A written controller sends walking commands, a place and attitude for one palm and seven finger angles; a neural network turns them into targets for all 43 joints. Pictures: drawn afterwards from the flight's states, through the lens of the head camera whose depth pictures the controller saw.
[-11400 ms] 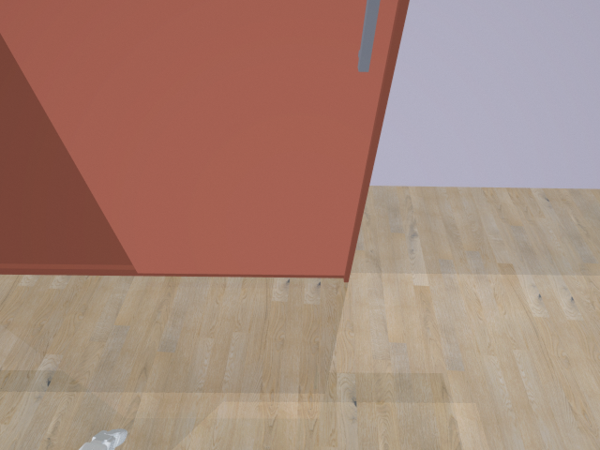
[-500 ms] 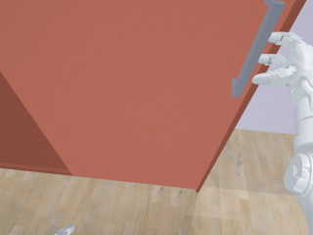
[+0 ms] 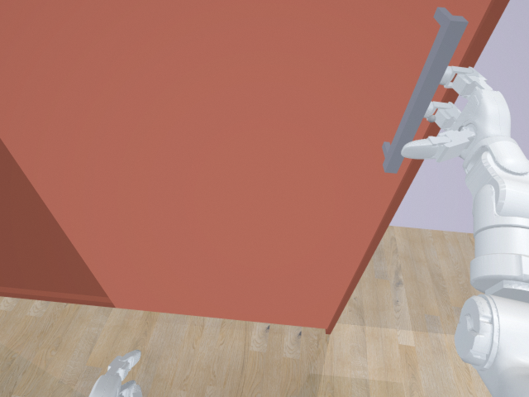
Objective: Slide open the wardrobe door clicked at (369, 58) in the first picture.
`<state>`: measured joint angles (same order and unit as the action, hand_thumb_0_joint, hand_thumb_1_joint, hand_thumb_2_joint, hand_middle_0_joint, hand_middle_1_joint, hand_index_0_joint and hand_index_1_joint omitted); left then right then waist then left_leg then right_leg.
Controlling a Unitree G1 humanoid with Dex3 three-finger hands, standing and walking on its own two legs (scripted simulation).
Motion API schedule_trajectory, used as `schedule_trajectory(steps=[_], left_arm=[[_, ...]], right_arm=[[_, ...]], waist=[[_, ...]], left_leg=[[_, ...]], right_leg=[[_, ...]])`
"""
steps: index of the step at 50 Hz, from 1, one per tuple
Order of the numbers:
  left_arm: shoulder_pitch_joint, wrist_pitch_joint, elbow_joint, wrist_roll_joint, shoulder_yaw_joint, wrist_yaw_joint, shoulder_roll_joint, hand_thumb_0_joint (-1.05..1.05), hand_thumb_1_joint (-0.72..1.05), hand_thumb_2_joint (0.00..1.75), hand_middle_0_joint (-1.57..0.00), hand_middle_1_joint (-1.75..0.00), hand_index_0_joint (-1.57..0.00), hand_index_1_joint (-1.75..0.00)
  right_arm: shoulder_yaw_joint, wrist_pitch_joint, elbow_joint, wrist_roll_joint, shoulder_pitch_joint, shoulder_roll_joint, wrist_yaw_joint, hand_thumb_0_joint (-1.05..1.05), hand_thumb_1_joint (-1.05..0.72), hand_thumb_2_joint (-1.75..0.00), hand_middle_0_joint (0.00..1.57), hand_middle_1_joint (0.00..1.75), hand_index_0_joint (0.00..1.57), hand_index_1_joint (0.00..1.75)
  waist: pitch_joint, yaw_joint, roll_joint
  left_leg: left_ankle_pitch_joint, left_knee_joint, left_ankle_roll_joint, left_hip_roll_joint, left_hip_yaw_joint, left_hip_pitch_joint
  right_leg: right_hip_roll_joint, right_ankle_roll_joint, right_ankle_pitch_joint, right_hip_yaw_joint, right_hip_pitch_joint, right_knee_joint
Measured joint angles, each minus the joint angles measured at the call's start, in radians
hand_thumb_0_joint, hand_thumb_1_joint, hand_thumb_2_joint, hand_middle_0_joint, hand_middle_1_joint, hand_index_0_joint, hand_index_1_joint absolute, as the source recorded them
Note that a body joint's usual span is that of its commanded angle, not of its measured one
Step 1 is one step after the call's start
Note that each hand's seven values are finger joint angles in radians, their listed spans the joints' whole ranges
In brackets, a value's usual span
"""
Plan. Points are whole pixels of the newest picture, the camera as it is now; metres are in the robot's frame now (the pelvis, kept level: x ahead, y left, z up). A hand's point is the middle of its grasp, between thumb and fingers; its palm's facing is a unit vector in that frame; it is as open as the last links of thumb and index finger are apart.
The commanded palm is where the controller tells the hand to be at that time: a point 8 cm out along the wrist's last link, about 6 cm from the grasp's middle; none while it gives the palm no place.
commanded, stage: slide the fingers in behind the handle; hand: right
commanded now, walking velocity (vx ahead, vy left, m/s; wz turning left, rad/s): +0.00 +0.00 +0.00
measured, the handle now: (413, 100) +0.49 -0.17 +0.24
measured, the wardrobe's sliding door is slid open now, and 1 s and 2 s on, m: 0.00 0.00 0.00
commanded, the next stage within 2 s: grip the handle and tug to test in 1.16 s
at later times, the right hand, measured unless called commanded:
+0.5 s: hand (416, 120) +0.43 -0.16 +0.24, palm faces +0.02 +1.00 +0.00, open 14.0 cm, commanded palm +0.41 -0.21 +0.24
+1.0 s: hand (409, 118) +0.43 -0.14 +0.25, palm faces +0.01 +1.00 +0.01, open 14.1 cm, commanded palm +0.41 -0.20 +0.24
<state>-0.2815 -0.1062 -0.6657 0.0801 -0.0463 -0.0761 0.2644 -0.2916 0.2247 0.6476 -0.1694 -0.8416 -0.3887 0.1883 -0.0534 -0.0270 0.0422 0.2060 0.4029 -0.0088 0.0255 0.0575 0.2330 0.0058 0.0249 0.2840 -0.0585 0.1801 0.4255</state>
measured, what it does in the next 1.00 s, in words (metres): stands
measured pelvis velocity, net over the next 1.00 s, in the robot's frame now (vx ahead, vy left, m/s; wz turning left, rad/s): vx -0.01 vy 0.01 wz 0.00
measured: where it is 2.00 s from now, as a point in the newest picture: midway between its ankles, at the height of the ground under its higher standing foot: outside the picture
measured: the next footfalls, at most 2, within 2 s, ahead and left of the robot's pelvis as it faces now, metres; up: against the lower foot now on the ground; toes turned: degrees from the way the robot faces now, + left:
none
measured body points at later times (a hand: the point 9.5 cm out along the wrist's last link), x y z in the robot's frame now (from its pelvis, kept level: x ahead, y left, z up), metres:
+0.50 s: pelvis -0.01 +0.01 +0.00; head -0.01 +0.02 +0.45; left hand +0.13 +0.25 -0.10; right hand +0.43 -0.21 +0.24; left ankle +0.00 +0.13 -0.74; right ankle -0.04 -0.10 -0.74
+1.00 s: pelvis -0.01 +0.01 +0.00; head -0.02 +0.02 +0.45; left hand +0.11 +0.26 -0.10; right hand +0.42 -0.20 +0.25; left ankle +0.00 +0.13 -0.74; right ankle -0.04 -0.10 -0.74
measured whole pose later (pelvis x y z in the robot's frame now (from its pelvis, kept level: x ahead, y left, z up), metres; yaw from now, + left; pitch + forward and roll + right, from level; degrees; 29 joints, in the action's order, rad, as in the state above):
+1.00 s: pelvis -0.01 +0.01 +0.00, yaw +0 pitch +1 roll +0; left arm -0.27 -0.07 -0.67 0.08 -0.05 -0.08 0.25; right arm -0.26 0.27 0.64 -0.16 -0.85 -0.34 0.12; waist -0.04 -0.03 0.04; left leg 0.18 0.39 0.00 0.02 0.06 0.21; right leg 0.01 0.02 0.26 -0.06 0.15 0.40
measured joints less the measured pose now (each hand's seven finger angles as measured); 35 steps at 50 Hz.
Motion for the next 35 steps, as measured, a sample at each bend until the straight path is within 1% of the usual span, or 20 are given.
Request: schedule_trajectory(steps=[5, 8, 18, 21, 23, 28, 32, 35], left_arm=[[0.031, 0.020, 0.006, 0.003, -0.004, -0.002, -0.004, 0.01, 0.90, 0.90, -0.21, -0.30, -0.20, -0.30], [0.044, 0.028, 0.011, 0.001, -0.006, -0.004, -0.006, 0.01, 0.90, 0.90, -0.21, -0.30, -0.20, -0.30], [0.045, 0.045, 0.008, 0.001, -0.009, -0.008, -0.010, 0.01, 0.90, 0.90, -0.21, -0.30, -0.20, -0.30], [0.040, 0.049, 0.000, 0.000, -0.011, -0.009, -0.009, 0.01, 0.90, 0.90, -0.21, -0.30, -0.20, -0.30], [0.036, 0.052, -0.002, 0.000, -0.011, -0.010, -0.009, 0.01, 0.90, 0.90, -0.21, -0.30, -0.20, -0.30], [0.017, 0.048, -0.008, -0.001, -0.007, -0.013, -0.007, 0.01, 0.90, 0.90, -0.21, -0.30, -0.20, -0.30], [0.000, 0.042, -0.012, -0.001, -0.002, -0.011, -0.004, 0.01, 0.90, 0.90, -0.21, -0.30, -0.20, -0.30], [-0.006, 0.041, -0.020, 0.000, 0.000, -0.010, -0.001, 0.01, 0.90, 0.90, -0.21, -0.30, -0.20, -0.30]], right_arm=[[0.023, 0.043, -0.014, -0.002, -0.001, 0.014, -0.012, -0.02, 0.50, -0.30, 0.31, 1.20, 0.30, 1.20], [0.028, 0.054, -0.030, -0.001, 0.002, 0.024, -0.023, -0.02, 0.50, -0.30, 0.31, 1.20, 0.30, 1.20], [0.048, 0.055, -0.029, -0.004, -0.008, 0.038, -0.036, -0.02, 0.50, -0.30, 0.30, 1.20, 0.30, 1.20], [0.040, 0.057, -0.012, -0.008, -0.017, 0.042, -0.039, -0.02, 0.50, -0.30, 0.31, 1.20, 0.30, 1.20], [0.038, 0.055, 0.002, -0.003, -0.020, 0.037, -0.044, -0.02, 0.50, -0.30, 0.31, 1.20, 0.30, 1.20], [0.033, 0.038, 0.025, 0.002, -0.027, 0.032, -0.051, -0.02, 0.50, -0.30, 0.31, 1.20, 0.30, 1.20], [0.034, 0.022, 0.010, 0.001, -0.020, 0.036, -0.051, -0.02, 0.50, -0.30, 0.30, 1.20, 0.30, 1.20], [0.041, 0.026, 0.013, -0.001, -0.027, 0.044, -0.054, -0.02, 0.50, -0.30, 0.30, 1.20, 0.30, 1.20]], waist=[[-0.002, 0.011, 0.000], [0.000, 0.014, 0.001], [0.006, 0.015, 0.001], [0.004, 0.011, 0.001], [0.005, 0.006, 0.001], [0.010, -0.003, 0.000], [0.012, -0.004, 0.000], [0.012, -0.004, 0.000]], left_leg=[[0.005, 0.003, 0.002, 0.001, 0.008, -0.008], [0.006, 0.003, 0.004, 0.001, 0.012, -0.011], [0.004, 0.002, 0.009, -0.002, 0.018, -0.020], [0.002, 0.001, 0.010, -0.003, 0.017, -0.018], [0.000, -0.001, 0.011, -0.004, 0.016, -0.017], [-0.006, -0.005, 0.012, -0.006, 0.012, -0.016], [-0.010, -0.009, 0.013, -0.008, 0.009, -0.018], [-0.011, -0.009, 0.012, -0.008, 0.008, -0.017]], right_leg=[[0.000, -0.002, 0.001, 0.008, -0.005, 0.002], [0.000, -0.004, -0.001, 0.012, -0.008, 0.001], [0.003, -0.009, -0.005, 0.019, -0.014, -0.001], [0.003, -0.009, -0.008, 0.018, -0.014, -0.004], [0.004, -0.009, -0.010, 0.016, -0.014, -0.006], [0.006, -0.010, -0.015, 0.012, -0.015, -0.011], [0.007, -0.011, -0.017, 0.009, -0.018, -0.015], [0.007, -0.010, -0.018, 0.009, -0.017, -0.014]])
